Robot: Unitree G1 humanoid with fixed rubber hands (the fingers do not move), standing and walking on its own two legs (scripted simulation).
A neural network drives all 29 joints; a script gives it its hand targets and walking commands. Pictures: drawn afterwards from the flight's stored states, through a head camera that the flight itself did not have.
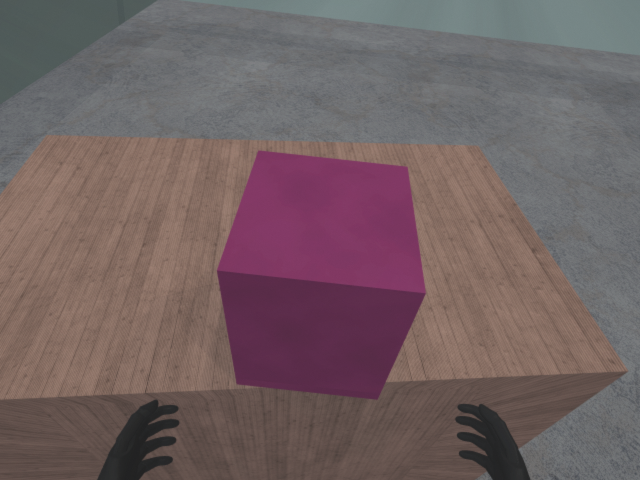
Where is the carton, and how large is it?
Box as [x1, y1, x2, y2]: [217, 150, 425, 399]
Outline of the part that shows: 258,150 217,269 236,382 238,384 377,399 425,293 407,167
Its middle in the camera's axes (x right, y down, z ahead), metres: +0.00 +0.05 +0.53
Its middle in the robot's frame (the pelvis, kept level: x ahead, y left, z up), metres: +0.38 +0.01 +0.06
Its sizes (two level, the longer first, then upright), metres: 0.210 0.200 0.250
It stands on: a pedestal, 0.71 m high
